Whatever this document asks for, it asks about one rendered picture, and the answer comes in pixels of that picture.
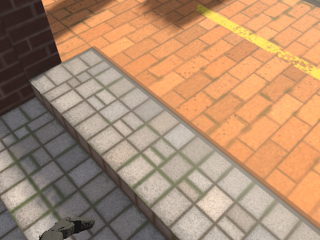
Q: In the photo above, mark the left robot hand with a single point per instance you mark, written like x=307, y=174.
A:
x=66, y=227

